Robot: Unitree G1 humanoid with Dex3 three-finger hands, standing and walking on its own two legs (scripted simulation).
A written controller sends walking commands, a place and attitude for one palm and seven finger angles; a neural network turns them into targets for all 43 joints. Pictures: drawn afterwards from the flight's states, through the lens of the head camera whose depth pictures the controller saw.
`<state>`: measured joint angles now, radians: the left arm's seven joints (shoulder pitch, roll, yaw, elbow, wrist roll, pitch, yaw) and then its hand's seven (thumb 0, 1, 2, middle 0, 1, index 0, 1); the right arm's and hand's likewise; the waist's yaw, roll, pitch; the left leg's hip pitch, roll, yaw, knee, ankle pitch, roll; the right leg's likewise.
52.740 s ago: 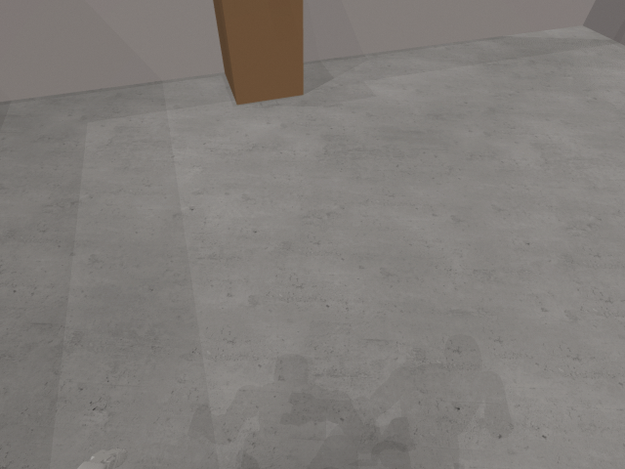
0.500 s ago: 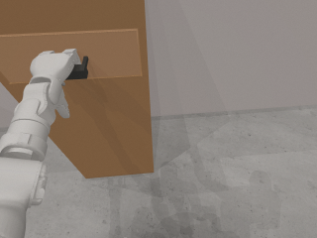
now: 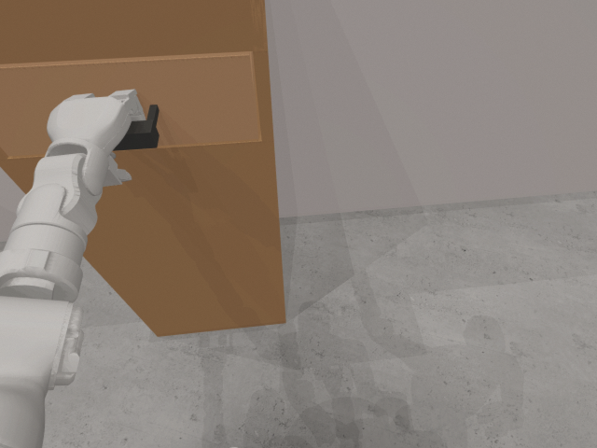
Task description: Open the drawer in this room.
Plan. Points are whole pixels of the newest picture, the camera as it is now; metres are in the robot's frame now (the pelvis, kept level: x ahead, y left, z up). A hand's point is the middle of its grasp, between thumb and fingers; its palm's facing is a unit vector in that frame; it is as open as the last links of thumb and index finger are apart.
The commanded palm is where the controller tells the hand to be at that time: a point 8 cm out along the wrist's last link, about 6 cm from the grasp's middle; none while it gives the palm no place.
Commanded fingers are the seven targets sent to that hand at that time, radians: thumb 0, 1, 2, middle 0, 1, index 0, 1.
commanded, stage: close the thumb around the handle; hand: left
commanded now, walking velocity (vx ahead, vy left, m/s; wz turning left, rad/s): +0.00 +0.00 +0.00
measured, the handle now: (114, 125) +0.52 +0.23 +0.15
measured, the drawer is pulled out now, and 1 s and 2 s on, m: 0.00 0.07 0.19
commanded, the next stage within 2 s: pull the drawer open in 0.30 s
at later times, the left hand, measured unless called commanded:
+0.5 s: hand (111, 158) +0.48 +0.24 +0.12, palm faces -0.02 -0.02 -1.00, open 5.8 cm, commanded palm +0.45 +0.24 +0.19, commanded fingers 0.00 0.90 0.90 -0.40 -1.35 -0.40 -1.35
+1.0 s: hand (102, 195) +0.42 +0.23 +0.12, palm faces +0.00 -0.04 -1.00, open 5.8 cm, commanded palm +0.39 +0.24 +0.19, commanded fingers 0.00 0.90 0.90 -0.40 -1.35 -0.40 -1.35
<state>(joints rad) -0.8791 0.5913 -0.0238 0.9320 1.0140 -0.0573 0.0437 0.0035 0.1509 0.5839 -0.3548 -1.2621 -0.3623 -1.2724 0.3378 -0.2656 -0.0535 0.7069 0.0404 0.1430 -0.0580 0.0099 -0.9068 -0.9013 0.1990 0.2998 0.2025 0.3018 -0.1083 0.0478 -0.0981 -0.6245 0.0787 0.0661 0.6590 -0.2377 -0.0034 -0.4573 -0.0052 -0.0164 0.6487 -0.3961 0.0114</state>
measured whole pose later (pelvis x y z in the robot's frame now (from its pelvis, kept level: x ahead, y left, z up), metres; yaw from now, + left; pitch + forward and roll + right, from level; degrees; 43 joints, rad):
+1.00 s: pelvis +0.02 -0.01 +0.01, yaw +1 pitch +7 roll +0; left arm -0.48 0.54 -0.09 0.42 0.92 0.05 -0.02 0.01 0.64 0.83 -0.41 -1.35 -0.42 -1.35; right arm 0.18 -0.27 -0.05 0.65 0.05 0.16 -0.04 0.01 -0.91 -0.90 0.20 0.30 0.20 0.30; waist -0.01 0.06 -0.08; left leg -0.46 0.05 0.06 0.59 -0.24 -0.01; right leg -0.29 -0.02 -0.03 0.58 -0.41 0.00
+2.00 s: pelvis +0.00 -0.01 +0.01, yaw +2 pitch +1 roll +1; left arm -0.07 0.50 -0.08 -0.02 0.88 0.08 0.00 0.03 0.61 0.84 -0.41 -1.35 -0.42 -1.35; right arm 0.10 -0.25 -0.01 0.64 0.03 0.09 -0.04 0.02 -0.91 -0.90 0.20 0.30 0.20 0.30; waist 0.06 0.09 -0.03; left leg -0.34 0.04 0.05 0.50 -0.18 -0.01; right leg -0.18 -0.03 -0.04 0.53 -0.37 0.01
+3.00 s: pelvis +0.00 -0.01 +0.01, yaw +2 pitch +0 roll +0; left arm 0.46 0.53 0.03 -0.46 0.83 0.02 0.06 0.04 0.60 0.82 -0.41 -1.35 -0.42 -1.35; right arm 0.08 -0.24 0.01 0.61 0.00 0.06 -0.02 0.02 -0.91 -0.90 0.20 0.30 0.20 0.30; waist 0.09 0.11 -0.03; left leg -0.34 0.05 0.04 0.55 -0.21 -0.02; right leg -0.17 -0.02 -0.05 0.56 -0.39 0.00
